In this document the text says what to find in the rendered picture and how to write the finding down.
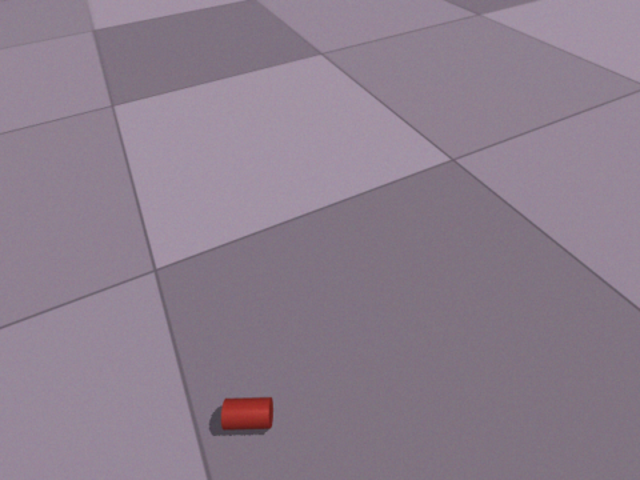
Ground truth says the can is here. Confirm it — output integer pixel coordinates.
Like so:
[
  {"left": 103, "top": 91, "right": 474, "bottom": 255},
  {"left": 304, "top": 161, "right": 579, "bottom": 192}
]
[{"left": 221, "top": 397, "right": 273, "bottom": 430}]

